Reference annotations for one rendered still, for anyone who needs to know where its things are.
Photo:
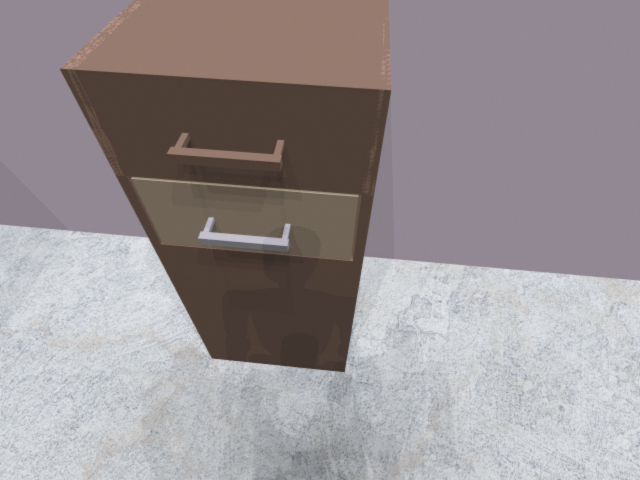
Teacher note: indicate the drawer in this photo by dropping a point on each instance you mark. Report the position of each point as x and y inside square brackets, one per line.
[322, 223]

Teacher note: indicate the cabinet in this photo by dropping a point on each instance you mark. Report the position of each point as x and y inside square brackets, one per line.
[306, 79]

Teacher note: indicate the handle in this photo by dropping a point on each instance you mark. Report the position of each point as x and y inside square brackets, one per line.
[227, 159]
[206, 237]

